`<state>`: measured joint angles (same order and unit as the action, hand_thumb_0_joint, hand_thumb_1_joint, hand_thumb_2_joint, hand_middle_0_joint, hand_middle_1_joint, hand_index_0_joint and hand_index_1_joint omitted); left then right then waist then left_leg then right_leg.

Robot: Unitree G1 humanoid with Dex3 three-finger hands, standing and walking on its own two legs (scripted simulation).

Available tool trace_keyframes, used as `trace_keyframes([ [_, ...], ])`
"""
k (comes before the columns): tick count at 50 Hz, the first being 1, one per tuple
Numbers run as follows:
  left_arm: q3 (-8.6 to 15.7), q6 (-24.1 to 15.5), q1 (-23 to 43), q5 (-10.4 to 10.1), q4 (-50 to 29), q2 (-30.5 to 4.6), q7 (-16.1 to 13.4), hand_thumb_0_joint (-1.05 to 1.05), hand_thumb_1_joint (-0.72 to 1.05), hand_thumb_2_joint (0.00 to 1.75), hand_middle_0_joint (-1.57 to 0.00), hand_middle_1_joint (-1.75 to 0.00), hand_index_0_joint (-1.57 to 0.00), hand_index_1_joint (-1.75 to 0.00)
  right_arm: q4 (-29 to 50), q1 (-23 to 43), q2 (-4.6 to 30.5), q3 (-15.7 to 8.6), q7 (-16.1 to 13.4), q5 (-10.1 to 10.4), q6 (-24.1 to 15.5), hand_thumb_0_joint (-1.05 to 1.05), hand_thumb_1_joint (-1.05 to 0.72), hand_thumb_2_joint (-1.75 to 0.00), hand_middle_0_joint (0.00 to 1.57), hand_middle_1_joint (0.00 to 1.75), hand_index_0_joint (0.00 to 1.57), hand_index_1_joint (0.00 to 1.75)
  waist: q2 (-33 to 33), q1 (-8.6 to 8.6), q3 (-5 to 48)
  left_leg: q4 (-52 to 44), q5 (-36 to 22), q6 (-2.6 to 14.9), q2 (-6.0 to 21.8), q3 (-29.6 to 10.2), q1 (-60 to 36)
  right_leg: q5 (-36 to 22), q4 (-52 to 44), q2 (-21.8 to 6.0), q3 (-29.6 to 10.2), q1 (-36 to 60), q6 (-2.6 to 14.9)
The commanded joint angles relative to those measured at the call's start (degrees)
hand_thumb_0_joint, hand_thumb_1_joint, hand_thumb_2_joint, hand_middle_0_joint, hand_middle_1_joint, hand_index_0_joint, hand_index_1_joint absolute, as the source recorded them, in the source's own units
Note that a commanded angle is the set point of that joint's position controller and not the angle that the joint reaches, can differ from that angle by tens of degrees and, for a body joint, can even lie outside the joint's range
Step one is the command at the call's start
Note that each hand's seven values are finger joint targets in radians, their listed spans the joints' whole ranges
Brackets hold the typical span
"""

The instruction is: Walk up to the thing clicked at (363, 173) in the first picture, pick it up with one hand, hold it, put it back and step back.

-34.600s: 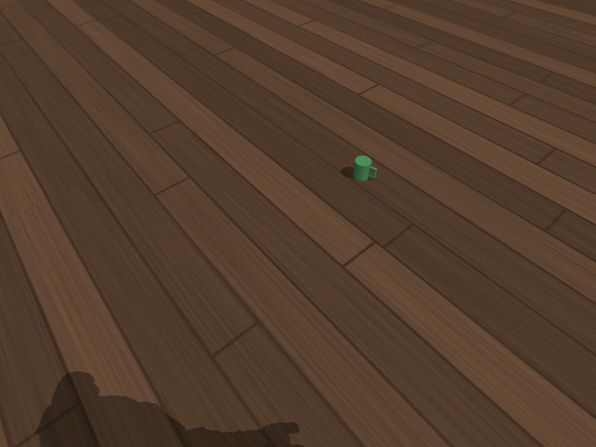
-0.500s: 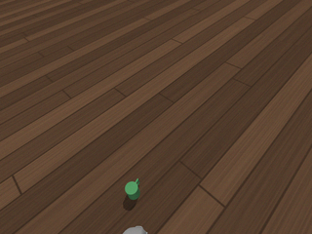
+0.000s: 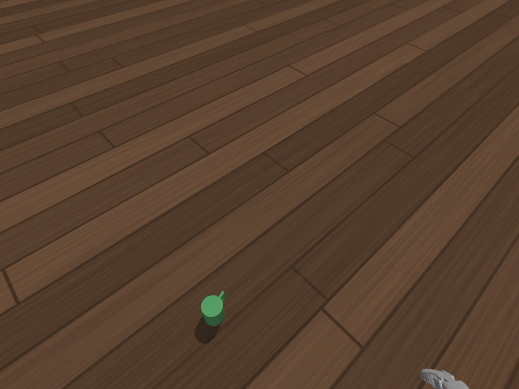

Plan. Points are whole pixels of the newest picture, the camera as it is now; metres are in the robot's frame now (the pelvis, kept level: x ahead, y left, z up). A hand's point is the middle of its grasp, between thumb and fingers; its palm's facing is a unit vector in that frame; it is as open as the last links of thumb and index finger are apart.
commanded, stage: walk up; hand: left
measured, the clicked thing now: (215, 306) +0.51 +0.16 -0.72
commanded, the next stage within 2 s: stand in 0.28 s
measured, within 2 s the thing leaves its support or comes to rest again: neither
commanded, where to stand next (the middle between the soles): +0.10 -0.04 m, yaw -5 degrees
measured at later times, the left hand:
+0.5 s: hand out of the picture +0.11 +0.25 -0.14, palm faces -0.03 -0.94 -0.35, open 7.4 cm
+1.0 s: hand out of the picture +0.11 +0.25 -0.14, palm faces -0.05 -0.94 -0.34, open 7.4 cm
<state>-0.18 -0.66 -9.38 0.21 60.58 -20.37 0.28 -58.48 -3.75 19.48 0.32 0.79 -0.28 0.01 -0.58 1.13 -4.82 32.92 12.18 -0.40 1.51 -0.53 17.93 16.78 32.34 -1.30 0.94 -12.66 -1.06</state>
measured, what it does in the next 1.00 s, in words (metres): stands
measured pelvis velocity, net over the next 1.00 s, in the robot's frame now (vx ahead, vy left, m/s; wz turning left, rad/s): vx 0.03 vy -0.01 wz -0.02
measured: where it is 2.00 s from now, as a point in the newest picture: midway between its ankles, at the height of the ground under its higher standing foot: outside the picture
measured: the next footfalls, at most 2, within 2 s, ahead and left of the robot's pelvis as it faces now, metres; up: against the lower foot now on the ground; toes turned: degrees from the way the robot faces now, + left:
none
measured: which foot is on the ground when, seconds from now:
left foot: down 0.00-1.00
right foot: down 0.00-1.00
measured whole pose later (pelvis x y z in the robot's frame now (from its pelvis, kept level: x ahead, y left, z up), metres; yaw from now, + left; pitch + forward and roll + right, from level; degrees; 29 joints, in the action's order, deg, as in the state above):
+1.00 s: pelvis +0.03 -0.01 +0.02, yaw -1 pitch -2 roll +0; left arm 0.3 -0.6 -5.7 0.5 65.1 -20.2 0.4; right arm -66.1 -4.0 19.7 -0.1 0.5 -0.4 -0.7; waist 0.1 -0.5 -3.6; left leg 18.6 7.2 -1.1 1.5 0.8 9.8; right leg 11.9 19.2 -1.4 0.0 -5.6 -1.2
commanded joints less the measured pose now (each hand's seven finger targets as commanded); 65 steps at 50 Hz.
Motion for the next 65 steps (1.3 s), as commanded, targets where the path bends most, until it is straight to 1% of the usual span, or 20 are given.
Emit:
trace_keyframes([
  [1, 3.1, -1.9, 1.6, 0.1, -1.3, -12.9, -0.5, 0.00, 0.90, 0.90, -0.20, -0.30, -0.20, -0.30, 2.1, 5.1, 13.4, -3.1, 0.0, -0.2, -0.9, 0.00, -0.90, -0.90, 0.20, 0.30, 0.20, 0.30, 5.3, -0.43, 1.8, -14.1, 17.5, 3.29, 6.6, -9.9, -1.3, 7.5, -11.1, -3.3, -5.9, -3.6, 3.25],
  [5, 3.0, -2.6, 2.8, 0.1, 0.0, -12.8, -0.3, 0.00, 0.90, 0.90, -0.20, -0.30, -0.20, -0.30, 0.4, 3.5, 12.8, -3.1, 0.2, 0.0, -1.3, 0.00, -0.90, -0.90, 0.20, 0.30, 0.20, 0.30, 2.3, -1.35, 3.1, -13.2, 10.4, 2.21, 5.2, -7.8, -4.9, 5.1, -14.3, -4.5, -7.3, -3.0, 3.12],
  [8, 2.8, -2.8, 3.5, 0.2, 0.6, -12.6, -0.3, 0.00, 0.90, 0.90, -0.20, -0.30, -0.20, -0.30, -0.4, 4.0, 12.7, -3.2, 0.2, 0.1, -1.4, 0.00, -0.90, -0.90, 0.20, 0.30, 0.20, 0.30, 1.0, -1.66, 5.0, -12.7, 5.6, 1.97, 4.9, -6.2, -8.2, 1.0, -15.6, -5.4, -7.3, -2.3, 2.93],
  [13, 2.7, -2.9, 3.7, 0.0, 1.2, -12.7, -0.6, 0.00, 0.90, 0.90, -0.20, -0.30, -0.20, -0.30, -1.8, 3.6, 12.3, -3.0, -0.1, 0.4, -1.6, 0.00, -0.90, -0.90, 0.20, 0.30, 0.20, 0.30, -1.1, -1.33, 8.4, -11.7, -8.5, 1.66, 5.0, -4.1, -12.1, -11.6, -15.2, -6.3, -6.3, 2.3, 2.19],
  [14, 2.5, -2.6, 4.2, 0.2, 1.2, -12.2, -0.6, 0.00, 0.90, 0.90, -0.20, -0.30, -0.20, -0.30, -1.6, 3.2, 11.7, -2.9, -0.2, -0.1, -1.8, 0.00, -0.90, -0.90, 0.20, 0.30, 0.20, 0.30, -4.5, -2.08, 7.7, -13.2, -9.1, 1.95, 5.6, -5.3, -12.1, -10.6, -14.8, -5.9, -5.9, 2.2, 1.85],
  [16, 2.5, -2.1, 3.7, 0.0, 1.5, -11.8, -0.6, 0.00, 0.90, 0.90, -0.20, -0.30, -0.20, -0.30, -2.3, 3.8, 12.9, -3.0, -0.3, -0.4, -2.0, 0.00, -0.90, -0.90, 0.20, 0.30, 0.20, 0.30, -1.4, -1.22, 6.8, -14.1, -9.4, 2.14, 6.1, -5.6, -11.8, -9.7, -14.6, -5.6, -5.4, 2.7, 1.59],
  [19, 2.8, -2.0, 4.0, -0.1, 1.4, -12.3, -0.7, 0.00, 0.90, 0.90, -0.20, -0.30, -0.20, -0.30, -2.6, 3.8, 12.7, -3.0, -0.5, -0.3, -2.2, 0.00, -0.90, -0.90, 0.20, 0.30, 0.20, 0.30, -0.6, -0.97, 8.4, -13.9, -13.7, 1.82, 6.2, -4.9, -12.2, -13.1, -14.3, -6.1, -5.3, 5.2, 1.58],
  [24, 3.1, -1.7, 4.8, -0.1, 1.5, -12.6, -0.7, 0.00, 0.90, 0.90, -0.20, -0.30, -0.20, -0.30, -3.4, 4.0, 12.4, -2.8, -0.7, -0.1, -2.2, 0.00, -0.90, -0.90, 0.20, 0.30, 0.20, 0.30, 0.8, -0.77, 8.4, -14.8, -15.2, 1.26, 6.3, -4.6, -11.9, -14.2, -14.5, -6.2, -5.2, 6.7, 1.53],
  [27, 3.1, -1.5, 5.5, 0.1, 1.5, -12.4, -0.6, 0.00, 0.90, 0.90, -0.20, -0.30, -0.20, -0.30, -3.9, 3.2, 12.5, -2.8, -0.8, -0.1, -2.1, 0.00, -0.90, -0.90, 0.20, 0.30, 0.20, 0.30, 1.2, -1.12, 7.7, -15.7, -12.4, 1.08, 6.1, -4.5, -11.0, -11.9, -15.4, -6.2, -5.1, 6.7, 1.41],
  [30, 3.2, -1.2, 6.0, 0.1, 1.5, -12.3, -0.4, 0.00, 0.90, 0.90, -0.20, -0.30, -0.20, -0.30, -3.9, 3.4, 12.7, -2.8, -0.8, -0.2, -2.1, 0.00, -0.90, -0.90, 0.20, 0.30, 0.20, 0.30, 2.8, -1.17, 6.1, -17.4, -7.1, 0.73, 6.0, -4.7, -9.7, -8.6, -15.7, -6.0, -5.3, 6.0, 1.59],
  [32, 3.1, -1.3, 6.3, 0.2, 1.2, -12.1, -0.4, 0.00, 0.90, 0.90, -0.20, -0.30, -0.20, -0.30, -4.0, 3.4, 12.5, -2.9, -0.7, -0.1, -2.1, 0.00, -0.90, -0.90, 0.20, 0.30, 0.20, 0.30, 1.7, -1.12, 6.0, -17.4, -8.1, 0.56, 6.0, -4.8, -9.8, -8.6, -16.2, -6.0, -5.2, 5.8, 1.54],
  [34, 3.2, -1.3, 6.4, 0.3, 1.2, -12.4, -0.5, 0.00, 0.90, 0.90, -0.20, -0.30, -0.20, -0.30, -3.9, 3.5, 12.5, -3.0, -0.8, -0.2, -2.0, 0.00, -0.90, -0.90, 0.20, 0.30, 0.20, 0.30, 0.8, -1.26, 5.9, -17.5, -6.0, 0.56, 5.9, -4.8, -10.1, -7.2, -16.7, -5.9, -5.3, 5.1, 1.61],
  [39, 3.1, -1.4, 7.1, 0.2, 0.8, -11.8, -0.4, 0.00, 0.90, 0.90, -0.20, -0.30, -0.20, -0.30, -4.0, 3.0, 12.7, -3.0, -0.8, -0.1, -2.3, 0.00, -0.90, -0.90, 0.20, 0.30, 0.20, 0.30, 1.4, -1.61, 7.6, -16.3, -10.5, 0.77, 6.3, -4.2, -12.0, -10.5, -16.5, -6.3, -5.7, 5.7, 1.83],
  [41, 3.1, -1.3, 7.2, 0.2, 0.6, -12.1, -0.4, 0.00, 0.90, 0.90, -0.20, -0.30, -0.20, -0.30, -4.1, 3.2, 12.6, -3.0, -0.8, -0.2, -2.1, 0.00, -0.90, -0.90, 0.20, 0.30, 0.20, 0.30, 0.7, -1.53, 6.6, -16.8, -8.4, 0.52, 6.0, -4.2, -11.3, -8.4, -17.0, -6.0, -5.5, 5.0, 1.78],
  [43, 3.1, -1.4, 7.0, 0.2, 0.7, -12.2, -0.3, 0.00, 0.90, 0.90, -0.20, -0.30, -0.20, -0.30, -4.1, 2.8, 12.3, -2.9, -0.7, -0.2, -2.1, 0.00, -0.90, -0.90, 0.20, 0.30, 0.20, 0.30, 0.6, -1.69, 7.6, -16.5, -10.3, 0.68, 6.3, -4.2, -12.1, -10.4, -16.8, -6.3, -5.7, 5.6, 1.87],
  [45, 3.0, -1.3, 6.7, 0.2, 0.8, -12.0, -0.3, 0.00, 0.90, 0.90, -0.20, -0.30, -0.20, -0.30, -4.3, 2.7, 12.7, -2.9, -0.8, -0.1, -2.1, 0.00, -0.90, -0.90, 0.20, 0.30, 0.20, 0.30, 0.9, -1.80, 6.9, -16.9, -7.8, 0.52, 6.1, -4.2, -11.9, -8.9, -17.2, -6.1, -5.7, 4.8, 1.76],
  [52, 2.8, -1.2, 5.8, 0.3, 0.9, -11.8, -0.4, 0.00, 0.90, 0.90, -0.20, -0.30, -0.20, -0.30, -4.4, 2.9, 12.6, -2.9, -0.8, -0.2, -2.0, 0.00, -0.90, -0.90, 0.20, 0.30, 0.20, 0.30, 0.2, -1.56, 8.0, -16.2, -9.8, 0.86, 6.4, -4.0, -13.5, -10.2, -17.0, -6.1, -5.4, 4.7, 1.89],
  [60, 2.9, -1.1, 5.7, 0.2, 1.0, -12.3, -0.6, 0.00, 0.90, 0.90, -0.20, -0.30, -0.20, -0.30, -4.5, 2.1, 12.5, -2.7, -0.7, -0.1, -1.5, 0.00, -0.90, -0.90, 0.20, 0.30, 0.20, 0.30, 0.4, -2.01, 6.0, -16.9, -5.3, 0.92, 5.8, -4.1, -11.8, -7.0, -17.8, -6.0, -5.6, 4.0, 1.72],
  [63, 2.9, -1.3, 5.0, 0.3, 0.9, -12.1, -0.6, 0.00, 0.90, 0.90, -0.20, -0.30, -0.20, -0.30, -4.3, 2.4, 12.7, -2.7, -0.8, -0.1, -1.9, 0.00, -0.90, -0.90, 0.20, 0.30, 0.20, 0.30, 1.4, -1.43, 8.2, -15.7, -13.7, 1.09, 6.5, -4.0, -13.8, -13.6, -16.5, -6.3, -5.4, 5.8, 1.73],
  [65, 3.0, -1.3, 5.2, 0.2, 0.8, -12.4, -0.7, 0.00, 0.90, 0.90, -0.20, -0.30, -0.20, -0.30, -4.4, 1.6, 12.5, -2.8, -0.9, -0.1, -1.9, 0.00, -0.90, -0.90, 0.20, 0.30, 0.20, 0.30, -0.1, -1.77, 8.7, -15.5, -14.2, 0.91, 6.3, -3.6, -13.7, -14.6, -16.5, -6.4, -5.1, 6.6, 1.75],
])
